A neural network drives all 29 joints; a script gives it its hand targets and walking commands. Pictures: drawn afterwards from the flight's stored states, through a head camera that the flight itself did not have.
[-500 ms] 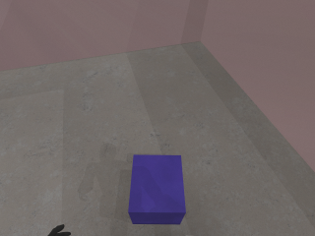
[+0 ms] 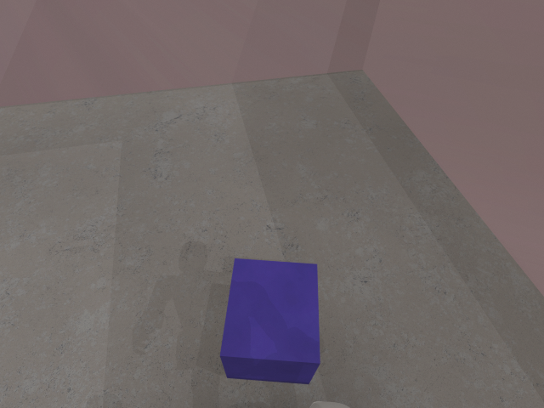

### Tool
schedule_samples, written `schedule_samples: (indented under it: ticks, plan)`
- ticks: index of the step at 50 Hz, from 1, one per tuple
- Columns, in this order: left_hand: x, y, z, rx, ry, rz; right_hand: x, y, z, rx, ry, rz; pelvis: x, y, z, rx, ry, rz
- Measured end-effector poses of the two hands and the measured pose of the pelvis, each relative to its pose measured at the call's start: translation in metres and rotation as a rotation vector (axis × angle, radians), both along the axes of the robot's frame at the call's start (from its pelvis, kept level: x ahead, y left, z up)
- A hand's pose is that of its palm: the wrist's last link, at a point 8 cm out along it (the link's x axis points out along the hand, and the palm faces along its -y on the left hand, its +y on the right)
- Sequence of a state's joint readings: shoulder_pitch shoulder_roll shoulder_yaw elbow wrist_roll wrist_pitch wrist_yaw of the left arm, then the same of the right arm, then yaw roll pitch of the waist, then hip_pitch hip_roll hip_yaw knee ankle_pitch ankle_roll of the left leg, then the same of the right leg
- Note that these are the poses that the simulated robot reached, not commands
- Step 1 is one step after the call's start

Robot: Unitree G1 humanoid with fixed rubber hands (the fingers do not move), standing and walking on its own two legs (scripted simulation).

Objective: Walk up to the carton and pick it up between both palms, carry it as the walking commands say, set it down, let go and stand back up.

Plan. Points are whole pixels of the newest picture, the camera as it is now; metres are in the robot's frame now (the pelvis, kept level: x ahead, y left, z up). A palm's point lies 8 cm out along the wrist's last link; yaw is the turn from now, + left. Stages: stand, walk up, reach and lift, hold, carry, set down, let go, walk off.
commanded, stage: walk up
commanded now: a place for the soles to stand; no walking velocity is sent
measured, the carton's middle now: (271, 321) +0.46 -0.02 -0.61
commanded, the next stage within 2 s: reach and lift in 1.28 s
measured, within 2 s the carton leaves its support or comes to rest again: neither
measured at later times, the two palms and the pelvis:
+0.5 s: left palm out of the picture +0.13 +0.30 -0.09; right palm out of the picture +0.08 -0.29 -0.09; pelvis +0.02 +0.01 +0.02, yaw -3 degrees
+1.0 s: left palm (82, 405) +0.16 +0.28 -0.09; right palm out of the picture +0.08 -0.30 -0.09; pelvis +0.03 +0.01 +0.03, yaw -7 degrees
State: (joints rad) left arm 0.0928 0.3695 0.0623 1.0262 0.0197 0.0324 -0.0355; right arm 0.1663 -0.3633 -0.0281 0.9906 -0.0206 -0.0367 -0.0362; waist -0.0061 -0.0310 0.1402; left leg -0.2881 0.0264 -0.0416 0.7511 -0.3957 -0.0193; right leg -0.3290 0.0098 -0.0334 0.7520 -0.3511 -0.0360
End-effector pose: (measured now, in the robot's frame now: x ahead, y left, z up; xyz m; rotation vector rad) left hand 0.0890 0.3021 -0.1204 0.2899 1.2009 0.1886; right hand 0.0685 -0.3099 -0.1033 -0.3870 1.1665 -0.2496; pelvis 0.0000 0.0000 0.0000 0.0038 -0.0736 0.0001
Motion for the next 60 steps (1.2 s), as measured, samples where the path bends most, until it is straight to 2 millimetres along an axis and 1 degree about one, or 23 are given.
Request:
schedule_samples:
  ticks: [3, 6, 12, 15, 21, 26, 32, 39, 47, 53, 60]
  plan:
    - [-0.009, -0.007, 0.003, -0.009, 0.023, 0.002, 0.015, 0.003, 0.003, 0.016, -0.03, 0.02, 0.0, 0.0, 0.005, 0.014, 0.001, -0.006]
    - [-0.013, -0.012, 0.006, -0.022, 0.029, 0.006, 0.024, 0.007, 0.005, 0.032, -0.042, 0.035, 0.002, 0.001, 0.009, 0.011, 0.01, -0.012]
    - [-0.008, -0.014, 0.015, -0.027, 0.016, 0.003, 0.031, 0.016, 0.008, 0.061, -0.044, 0.028, 0.005, 0.003, 0.016, 0.01, 0.022, -0.02]
    - [0.001, -0.012, 0.019, -0.024, 0.009, -0.008, 0.03, 0.021, 0.009, 0.072, -0.04, 0.017, 0.008, 0.005, 0.02, 0.01, 0.025, -0.029]
    - [0.024, -0.006, 0.026, -0.015, -0.02, -0.034, 0.021, 0.025, 0.011, 0.078, -0.025, -0.016, 0.013, 0.01, 0.024, 0.007, 0.029, -0.047]
    - [0.042, -0.004, 0.029, -0.008, -0.039, -0.059, 0.014, 0.024, 0.013, 0.075, -0.016, -0.046, 0.016, 0.012, 0.025, 0.006, 0.028, -0.06]
    - [0.057, -0.007, 0.03, -0.009, -0.043, -0.087, 0.011, 0.02, 0.015, 0.066, -0.017, -0.077, 0.02, 0.013, 0.026, 0.005, 0.027, -0.075]
    - [0.066, -0.014, 0.029, -0.014, -0.038, -0.112, 0.011, 0.014, 0.017, 0.061, -0.022, -0.1, 0.024, 0.011, 0.026, 0.007, 0.025, -0.092]
    - [0.07, -0.02, 0.028, -0.012, -0.025, -0.129, 0.013, 0.01, 0.016, 0.062, -0.025, -0.119, 0.028, 0.009, 0.025, 0.008, 0.027, -0.109]
    - [0.074, -0.021, 0.027, -0.005, -0.024, -0.138, 0.011, 0.009, 0.015, 0.065, -0.02, -0.132, 0.031, 0.008, 0.025, 0.009, 0.028, -0.118]
    - [0.083, -0.018, 0.028, 0.003, -0.035, -0.154, 0.009, 0.011, 0.014, 0.066, -0.018, -0.147, 0.034, 0.009, 0.024, 0.011, 0.029, -0.13]
